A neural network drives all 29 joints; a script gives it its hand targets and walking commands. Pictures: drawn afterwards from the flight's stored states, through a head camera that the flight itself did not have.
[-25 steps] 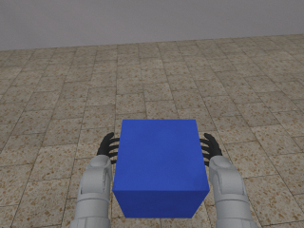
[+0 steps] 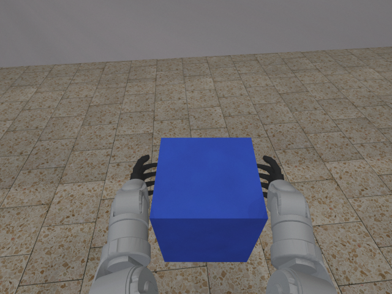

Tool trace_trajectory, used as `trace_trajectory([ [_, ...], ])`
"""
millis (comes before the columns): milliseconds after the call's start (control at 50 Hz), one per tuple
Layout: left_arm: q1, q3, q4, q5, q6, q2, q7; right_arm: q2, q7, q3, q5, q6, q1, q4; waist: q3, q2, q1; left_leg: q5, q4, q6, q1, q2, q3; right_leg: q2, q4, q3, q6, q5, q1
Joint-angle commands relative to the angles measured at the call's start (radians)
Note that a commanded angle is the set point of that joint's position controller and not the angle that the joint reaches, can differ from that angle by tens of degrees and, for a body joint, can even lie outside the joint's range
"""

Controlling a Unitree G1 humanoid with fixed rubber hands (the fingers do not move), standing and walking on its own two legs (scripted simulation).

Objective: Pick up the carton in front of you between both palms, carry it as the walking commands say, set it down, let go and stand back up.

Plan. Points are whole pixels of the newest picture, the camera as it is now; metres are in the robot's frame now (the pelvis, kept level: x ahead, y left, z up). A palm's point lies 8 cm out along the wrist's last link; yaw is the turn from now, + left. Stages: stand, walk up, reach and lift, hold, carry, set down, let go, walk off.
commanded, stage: set down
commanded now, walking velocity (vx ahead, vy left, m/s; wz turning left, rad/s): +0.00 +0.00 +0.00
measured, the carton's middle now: (205, 202) +0.33 -0.01 -0.02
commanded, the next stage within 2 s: none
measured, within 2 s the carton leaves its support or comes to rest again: neither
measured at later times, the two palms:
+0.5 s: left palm (159, 212) +0.39 +0.13 -0.16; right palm (258, 214) +0.38 -0.17 -0.17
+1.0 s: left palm (169, 220) +0.44 +0.11 -0.30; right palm (254, 224) +0.42 -0.18 -0.30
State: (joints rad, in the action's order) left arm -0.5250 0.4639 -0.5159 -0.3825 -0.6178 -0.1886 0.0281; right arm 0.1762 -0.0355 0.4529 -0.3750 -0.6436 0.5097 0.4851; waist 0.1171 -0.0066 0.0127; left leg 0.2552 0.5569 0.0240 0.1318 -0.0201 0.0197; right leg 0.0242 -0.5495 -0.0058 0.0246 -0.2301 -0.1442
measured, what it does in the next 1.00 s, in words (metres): lowers itself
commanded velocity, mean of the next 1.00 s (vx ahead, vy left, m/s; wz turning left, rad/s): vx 0.00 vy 0.00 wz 0.00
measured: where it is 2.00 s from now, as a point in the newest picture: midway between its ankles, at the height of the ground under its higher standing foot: outside the picture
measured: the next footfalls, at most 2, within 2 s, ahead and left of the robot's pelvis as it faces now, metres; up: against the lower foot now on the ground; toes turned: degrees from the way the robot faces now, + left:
none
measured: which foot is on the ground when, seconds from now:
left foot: down 0.00-1.00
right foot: down 0.00-1.00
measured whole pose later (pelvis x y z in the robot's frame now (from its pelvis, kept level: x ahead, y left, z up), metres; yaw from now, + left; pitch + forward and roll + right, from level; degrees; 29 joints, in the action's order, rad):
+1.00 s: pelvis -0.03 +0.00 -0.21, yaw +1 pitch +44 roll +1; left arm -0.89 0.42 -0.64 -0.19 -0.23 -0.08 -0.10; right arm 0.00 0.00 0.45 -0.19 -0.25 0.88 0.63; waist -0.15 -0.04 0.05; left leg 0.49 1.57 0.00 1.83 -0.05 0.00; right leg 0.02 -1.57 -0.01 0.01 -0.48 -1.85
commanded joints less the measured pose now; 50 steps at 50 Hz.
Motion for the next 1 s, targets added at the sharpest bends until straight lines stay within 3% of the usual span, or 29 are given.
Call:
trace_trajectory([
  [0, -0.654, -0.304, -0.145, 0.123, 0.071, -0.786, 0.196, 0.805, -0.194, -0.324, 0.131, 0.071, 0.66, 0.156, -0.158, 0.026, -0.012, 0.242, -0.105, 0.028, 0.111, -0.045, 0.051, 0.02, 0.119, -0.099, 0.009, -0.313, -0.036],
  [80, -0.591, -0.143, -0.202, 0.015, 0.117, -0.645, 0.157, 0.642, -0.149, -0.154, 0.009, 0.123, 0.594, 0.216, -0.139, 0.021, 0.003, 0.192, -0.049, 0.021, 0.223, -0.051, 0.043, 0.035, 0.05, -0.079, 0.01, -0.225, -0.118],
  [160, -0.556, -0.135, -0.176, 0.012, 0.22, -0.575, 0.136, 0.571, -0.128, -0.134, -0.019, 0.232, 0.551, 0.187, -0.24, 0.018, 0.01, 0.053, 0.045, 0.005, 0.343, -0.07, 0.037, 0.056, -0.052, -0.059, 0.005, -0.049, -0.231],
  [240, -0.561, -0.261, -0.148, 0.07, 0.355, -0.651, 0.132, 0.626, -0.131, -0.25, 0.043, 0.371, 0.563, 0.149, -0.44, 0.004, 0.015, -0.076, 0.155, -0.009, 0.421, -0.097, 0.037, 0.075, -0.166, -0.053, -0.002, 0.093, -0.315],
  [320, -0.612, -0.46, -0.118, 0.157, 0.477, -0.763, 0.131, 0.729, -0.144, -0.447, 0.136, 0.493, 0.62, 0.118, -0.737, -0.002, 0.031, -0.195, 0.301, -0.027, 0.509, -0.112, 0.046, 0.089, -0.314, -0.056, -0.018, 0.228, -0.395],
  [380, -0.644, -0.621, -0.032, 0.232, 0.513, -0.816, 0.115, 0.772, -0.15, -0.604, 0.221, 0.532, 0.659, 0.031, -1.078, -0.001, 0.032, -0.346, 0.412, -0.037, 0.547, -0.122, 0.051, 0.099, -0.439, -0.057, -0.027, 0.403, -0.395],
  [440, -0.631, -0.719, 0.03, 0.286, 0.511, -0.832, 0.093, 0.785, -0.146, -0.696, 0.283, 0.527, 0.651, -0.027, -1.284, 0.001, 0.032, -0.414, 0.497, -0.046, 0.608, -0.129, 0.048, 0.102, -0.524, -0.06, -0.033, 0.484, -0.446],
  [520, -0.621, -0.71, -0.006, 0.279, 0.465, -0.845, 0.09, 0.785, -0.157, -0.682, 0.288, 0.48, 0.634, 0.01, -1.211, -0.003, 0.031, -0.28, 0.547, -0.05, 0.756, -0.136, 0.035, 0.111, -0.563, -0.048, -0.043, 0.337, -0.624],
  [640, -0.669, -0.592, -0.125, 0.241, 0.402, -0.855, 0.111, 0.775, -0.185, -0.557, 0.236, 0.416, 0.686, 0.119, -1.035, -0.007, 0.045, -0.085, 0.605, -0.04, 0.977, -0.141, 0.025, 0.115, -0.624, -0.029, -0.037, 0.133, -0.868],
  [780, -0.78, -0.52, -0.175, 0.232, 0.408, -0.816, 0.095, 0.731, -0.184, -0.482, 0.221, 0.415, 0.781, 0.177, -1.077, -0.015, 0.059, -0.059, 0.735, -0.041, 1.138, -0.156, 0.009, 0.119, -0.75, -0.018, -0.035, 0.115, -1.028],
  [980, -0.992, -0.571, -0.135, 0.29, 0.41, -0.765, 0.041, 0.669, -0.156, -0.526, 0.301, 0.413, 0.98, 0.135, -1.27, -0.02, 0.074, -0.01, 0.932, -0.052, 1.248, -0.173, -0.025, 0.13, -0.935, 0.014, -0.049, 0.088, -1.13],
])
